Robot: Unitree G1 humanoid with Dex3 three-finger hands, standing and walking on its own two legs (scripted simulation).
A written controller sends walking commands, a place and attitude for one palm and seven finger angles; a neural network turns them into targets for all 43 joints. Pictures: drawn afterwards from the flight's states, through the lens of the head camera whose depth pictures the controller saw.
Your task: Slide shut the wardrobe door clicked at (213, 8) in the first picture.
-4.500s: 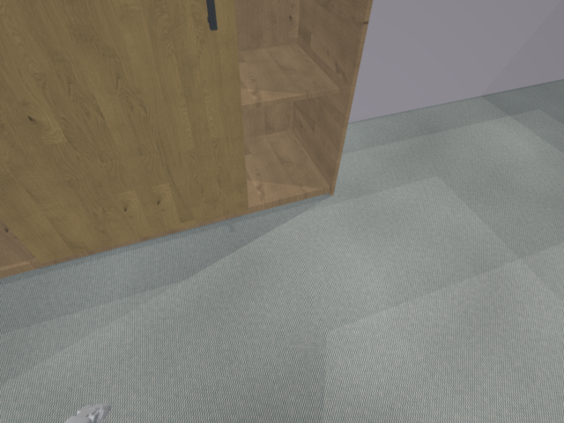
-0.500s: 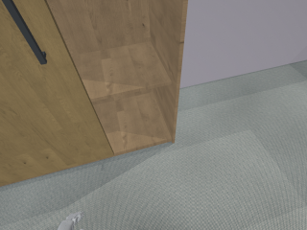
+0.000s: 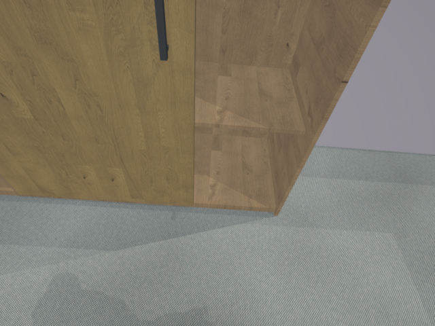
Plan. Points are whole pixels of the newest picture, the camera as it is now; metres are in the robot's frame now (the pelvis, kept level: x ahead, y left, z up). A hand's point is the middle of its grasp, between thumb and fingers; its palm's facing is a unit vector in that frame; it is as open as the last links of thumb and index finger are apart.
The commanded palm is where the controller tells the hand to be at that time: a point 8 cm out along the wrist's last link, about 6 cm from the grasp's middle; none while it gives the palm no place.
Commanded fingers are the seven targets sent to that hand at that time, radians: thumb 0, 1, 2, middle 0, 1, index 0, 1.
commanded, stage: take the last steps up to it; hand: left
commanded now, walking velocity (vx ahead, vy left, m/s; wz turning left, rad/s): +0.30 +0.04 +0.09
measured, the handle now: (161, 12) +0.72 +0.22 +0.21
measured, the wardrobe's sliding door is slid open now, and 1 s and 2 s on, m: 0.43 0.43 0.43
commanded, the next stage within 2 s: come to a stop and stand still in 0.76 s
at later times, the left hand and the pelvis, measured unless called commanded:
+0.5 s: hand (151, 289) +0.21 +0.16 -0.16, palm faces +0.03 -0.98 -0.21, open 7.4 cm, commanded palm none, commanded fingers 0.00 0.90 0.90 -0.20 -0.30 -0.20 -0.30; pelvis +0.12 -0.02 -0.01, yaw +2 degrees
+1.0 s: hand (151, 304) +0.18 +0.15 -0.18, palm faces +0.19 -0.97 -0.14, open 7.3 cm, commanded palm none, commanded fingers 0.00 0.90 0.90 -0.20 -0.30 -0.20 -0.30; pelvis +0.26 +0.01 +0.00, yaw +4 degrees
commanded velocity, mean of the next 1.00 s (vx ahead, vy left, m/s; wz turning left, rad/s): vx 0.15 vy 0.01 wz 0.04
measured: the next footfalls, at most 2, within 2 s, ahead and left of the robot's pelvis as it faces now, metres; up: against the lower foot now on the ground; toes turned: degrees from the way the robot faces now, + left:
right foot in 0.46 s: +0.22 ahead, -0.12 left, +0.00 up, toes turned -5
left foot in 0.96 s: +0.34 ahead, +0.12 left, +0.00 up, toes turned +9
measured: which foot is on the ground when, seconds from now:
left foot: down 0.00-0.48, up 0.50-0.94, down 0.96-1.00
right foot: up 0.00-0.44, down 0.46-0.98, up 1.00-1.00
